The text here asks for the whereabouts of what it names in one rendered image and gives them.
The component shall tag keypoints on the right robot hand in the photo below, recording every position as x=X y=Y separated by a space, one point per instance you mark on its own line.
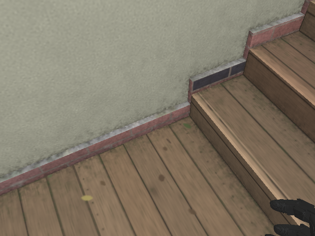
x=301 y=210

